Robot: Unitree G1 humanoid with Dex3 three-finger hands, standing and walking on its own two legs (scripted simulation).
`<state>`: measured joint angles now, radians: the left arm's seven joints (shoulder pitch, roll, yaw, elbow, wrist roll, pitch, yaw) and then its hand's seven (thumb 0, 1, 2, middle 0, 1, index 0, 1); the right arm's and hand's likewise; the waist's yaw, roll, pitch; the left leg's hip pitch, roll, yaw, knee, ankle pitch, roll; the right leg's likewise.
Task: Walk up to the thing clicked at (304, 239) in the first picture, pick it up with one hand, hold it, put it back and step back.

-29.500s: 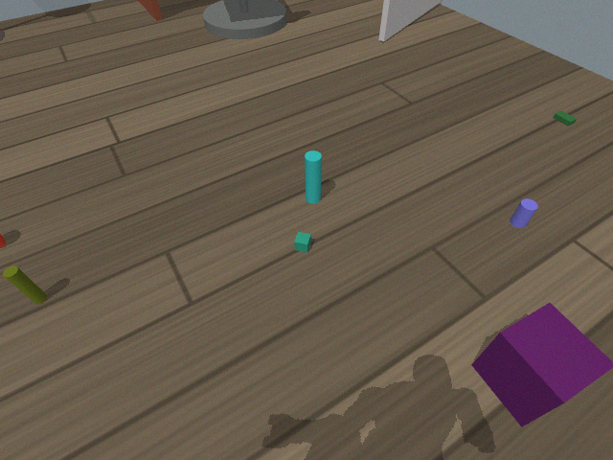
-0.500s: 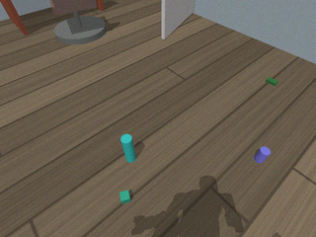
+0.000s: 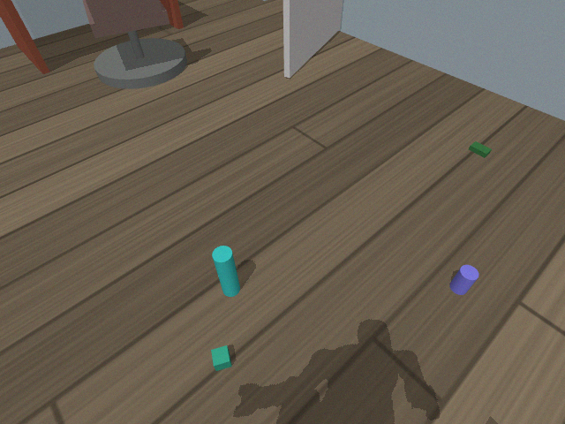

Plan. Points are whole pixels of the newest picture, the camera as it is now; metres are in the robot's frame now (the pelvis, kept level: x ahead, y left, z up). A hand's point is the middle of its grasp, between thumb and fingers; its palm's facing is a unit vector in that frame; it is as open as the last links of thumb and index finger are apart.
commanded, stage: stand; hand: left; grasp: from above
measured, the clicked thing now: (221, 358) +0.45 +0.25 -0.75
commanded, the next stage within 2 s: step back in 1.44 s
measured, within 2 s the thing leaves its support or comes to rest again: neither
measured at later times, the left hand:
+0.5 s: hand out of the picture +0.07 +0.24 -0.16, palm faces +0.02 -0.94 -0.33, open 7.3 cm
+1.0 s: hand out of the picture +0.08 +0.23 -0.16, palm faces +0.00 -0.94 -0.33, open 7.3 cm
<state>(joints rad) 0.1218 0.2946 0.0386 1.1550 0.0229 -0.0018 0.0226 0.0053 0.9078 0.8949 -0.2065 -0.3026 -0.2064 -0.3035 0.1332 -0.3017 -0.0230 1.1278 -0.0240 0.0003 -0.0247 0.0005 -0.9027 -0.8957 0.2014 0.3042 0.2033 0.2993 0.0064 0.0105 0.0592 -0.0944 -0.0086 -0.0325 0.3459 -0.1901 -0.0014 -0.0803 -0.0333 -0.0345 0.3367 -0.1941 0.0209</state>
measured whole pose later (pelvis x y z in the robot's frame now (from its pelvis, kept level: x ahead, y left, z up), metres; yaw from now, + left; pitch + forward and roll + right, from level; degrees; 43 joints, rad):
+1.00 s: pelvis +0.01 -0.01 +0.00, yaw -1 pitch -3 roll +0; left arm 0.10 0.32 0.03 1.16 0.01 -0.01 0.00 0.01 0.91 0.89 -0.21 -0.30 -0.21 -0.30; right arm 0.11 -0.33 0.00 1.15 -0.02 -0.01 -0.01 0.00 -0.90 -0.90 0.20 0.30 0.20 0.30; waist 0.00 0.01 0.05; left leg -0.08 0.01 -0.03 0.31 -0.18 -0.02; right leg -0.08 -0.01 -0.03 0.32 -0.19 0.00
